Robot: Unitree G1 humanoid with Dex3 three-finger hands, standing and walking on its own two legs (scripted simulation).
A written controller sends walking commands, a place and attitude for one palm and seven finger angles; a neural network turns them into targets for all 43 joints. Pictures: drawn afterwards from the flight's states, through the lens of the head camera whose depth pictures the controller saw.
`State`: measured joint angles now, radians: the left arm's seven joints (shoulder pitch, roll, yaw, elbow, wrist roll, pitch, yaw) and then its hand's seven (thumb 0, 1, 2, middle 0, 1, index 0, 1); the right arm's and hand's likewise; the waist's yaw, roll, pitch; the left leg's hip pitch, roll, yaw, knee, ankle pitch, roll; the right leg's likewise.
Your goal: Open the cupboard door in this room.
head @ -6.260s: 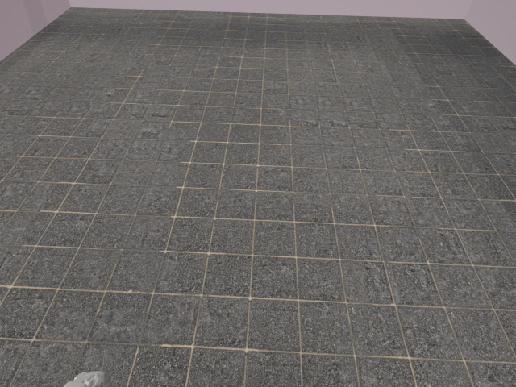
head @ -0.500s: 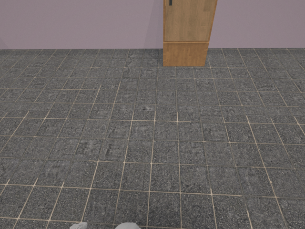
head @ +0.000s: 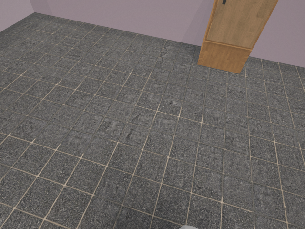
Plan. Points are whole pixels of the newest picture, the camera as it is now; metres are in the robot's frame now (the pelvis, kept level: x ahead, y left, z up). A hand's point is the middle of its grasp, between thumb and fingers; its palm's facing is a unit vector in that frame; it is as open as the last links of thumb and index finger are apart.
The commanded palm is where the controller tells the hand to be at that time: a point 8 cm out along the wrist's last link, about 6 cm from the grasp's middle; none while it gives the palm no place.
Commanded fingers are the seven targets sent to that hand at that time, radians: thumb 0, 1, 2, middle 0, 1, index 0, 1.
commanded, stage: turn or walk to find it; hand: left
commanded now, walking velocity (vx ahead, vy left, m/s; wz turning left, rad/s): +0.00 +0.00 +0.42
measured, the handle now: out of the picture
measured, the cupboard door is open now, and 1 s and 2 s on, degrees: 0 0 0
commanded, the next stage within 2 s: stand and wait in 0.16 s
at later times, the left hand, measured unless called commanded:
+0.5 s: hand out of the picture -0.03 +0.16 -0.16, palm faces +0.17 -0.96 -0.23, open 7.3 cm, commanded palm none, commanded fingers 0.00 0.90 0.90 -0.20 -0.30 -0.20 -0.30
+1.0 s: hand out of the picture -0.10 +0.16 -0.18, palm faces +0.15 -0.97 -0.17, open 7.4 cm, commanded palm none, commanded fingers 0.00 0.90 0.90 -0.20 -0.30 -0.20 -0.30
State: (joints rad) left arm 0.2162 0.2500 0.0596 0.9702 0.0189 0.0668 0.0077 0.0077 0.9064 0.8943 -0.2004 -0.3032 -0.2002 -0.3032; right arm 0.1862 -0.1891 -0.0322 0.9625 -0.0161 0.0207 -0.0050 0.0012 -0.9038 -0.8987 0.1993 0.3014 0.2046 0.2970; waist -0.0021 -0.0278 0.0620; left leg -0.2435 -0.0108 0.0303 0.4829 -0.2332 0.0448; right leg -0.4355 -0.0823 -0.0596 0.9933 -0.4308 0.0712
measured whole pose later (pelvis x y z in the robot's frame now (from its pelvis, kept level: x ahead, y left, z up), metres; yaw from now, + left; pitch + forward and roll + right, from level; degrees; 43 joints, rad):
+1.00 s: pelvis -0.05 +0.00 +0.00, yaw +6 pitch -2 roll +0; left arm 0.31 0.15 0.00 1.15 0.02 0.03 0.01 0.00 0.91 0.89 -0.20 -0.30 -0.20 -0.30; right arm 0.25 -0.16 -0.01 1.12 0.00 0.01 -0.03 0.00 -0.92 -0.90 0.20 0.30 0.20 0.30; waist 0.03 -0.01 0.03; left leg -0.15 0.02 0.08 0.43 -0.25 0.01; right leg -0.23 -0.06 -0.06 0.43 -0.18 0.03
